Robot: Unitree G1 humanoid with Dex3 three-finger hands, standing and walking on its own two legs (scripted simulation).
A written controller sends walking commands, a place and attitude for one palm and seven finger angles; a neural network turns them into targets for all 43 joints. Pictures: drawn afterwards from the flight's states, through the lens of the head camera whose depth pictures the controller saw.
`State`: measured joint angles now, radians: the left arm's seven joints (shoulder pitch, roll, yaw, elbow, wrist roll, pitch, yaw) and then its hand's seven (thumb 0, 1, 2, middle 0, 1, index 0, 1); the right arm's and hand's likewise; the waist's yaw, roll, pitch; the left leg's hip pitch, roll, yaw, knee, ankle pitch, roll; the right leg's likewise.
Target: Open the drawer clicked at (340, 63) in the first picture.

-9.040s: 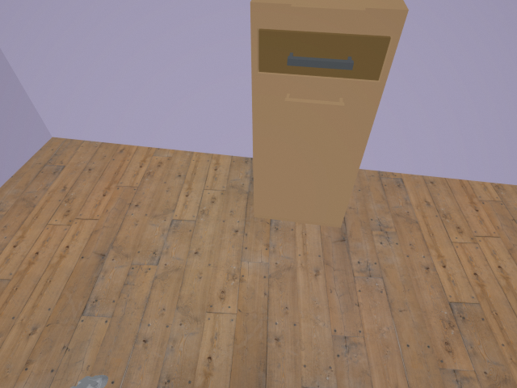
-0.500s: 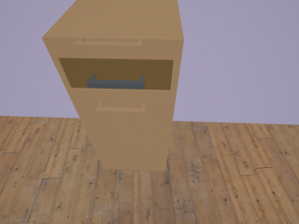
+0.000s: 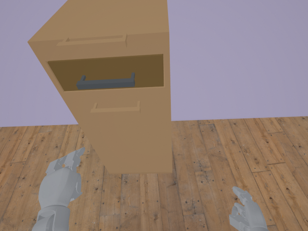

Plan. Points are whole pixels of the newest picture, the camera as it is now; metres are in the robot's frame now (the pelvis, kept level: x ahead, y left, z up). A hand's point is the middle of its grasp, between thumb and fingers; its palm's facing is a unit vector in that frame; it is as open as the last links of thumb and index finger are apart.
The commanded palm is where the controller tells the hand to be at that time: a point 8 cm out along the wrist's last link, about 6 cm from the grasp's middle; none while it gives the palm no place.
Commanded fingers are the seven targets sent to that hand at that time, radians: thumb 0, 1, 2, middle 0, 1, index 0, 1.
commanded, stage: raise the hand with hooked fingers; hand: left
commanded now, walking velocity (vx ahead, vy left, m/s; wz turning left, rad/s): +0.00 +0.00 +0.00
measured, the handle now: (107, 80) +0.57 +0.20 +0.09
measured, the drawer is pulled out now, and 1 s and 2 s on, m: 0.00 0.00 0.00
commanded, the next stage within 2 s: move the hooked fingers above the handle in 1.60 s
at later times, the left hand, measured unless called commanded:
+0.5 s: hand (60, 174) +0.24 +0.25 +0.06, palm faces +0.01 -0.07 -1.00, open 10.8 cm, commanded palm +0.20 +0.24 +0.12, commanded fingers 0.00 -0.06 0.49 -0.27 -0.92 -0.27 -0.92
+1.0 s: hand (36, 133) +0.29 +0.28 +0.16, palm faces +0.15 -0.06 -0.99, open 13.5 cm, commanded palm +0.25 +0.29 +0.22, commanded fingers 0.00 -0.50 0.30 -0.30 -1.20 -0.30 -1.20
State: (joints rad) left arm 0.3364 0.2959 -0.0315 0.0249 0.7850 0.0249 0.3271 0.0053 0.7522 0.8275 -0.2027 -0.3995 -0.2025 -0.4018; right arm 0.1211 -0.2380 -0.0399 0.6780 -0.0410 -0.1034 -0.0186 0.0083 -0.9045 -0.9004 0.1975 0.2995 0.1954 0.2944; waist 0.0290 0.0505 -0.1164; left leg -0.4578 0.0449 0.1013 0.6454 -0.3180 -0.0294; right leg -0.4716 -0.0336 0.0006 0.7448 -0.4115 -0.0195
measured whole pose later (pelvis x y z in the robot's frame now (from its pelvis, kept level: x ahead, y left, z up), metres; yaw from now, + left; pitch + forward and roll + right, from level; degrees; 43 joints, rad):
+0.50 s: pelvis +0.00 -0.02 +0.00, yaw +0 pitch +5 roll +2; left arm 0.23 0.46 0.04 -0.04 0.90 0.05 0.17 0.00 0.16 0.58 -0.26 -0.77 -0.27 -0.77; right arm 0.11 -0.21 0.03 0.60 -0.03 0.09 -0.03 0.01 -0.90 -0.90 0.20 0.30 0.20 0.29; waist 0.06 0.07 -0.07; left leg -0.42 0.03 0.00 0.66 -0.33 -0.02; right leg -0.43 0.00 -0.01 0.75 -0.41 -0.04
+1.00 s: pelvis -0.01 +0.05 +0.02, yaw +0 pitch -1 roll +0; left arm -0.07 0.52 -0.06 -0.12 0.90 0.12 -0.01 0.00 -0.40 0.34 -0.31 -1.14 -0.31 -1.14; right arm 0.06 -0.22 0.03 0.61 0.00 0.09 -0.03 0.01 -0.90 -0.90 0.20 0.30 0.19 0.29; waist 0.09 0.08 -0.02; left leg -0.22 -0.03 0.02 0.48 -0.25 0.02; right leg -0.19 -0.06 0.01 0.49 -0.29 0.03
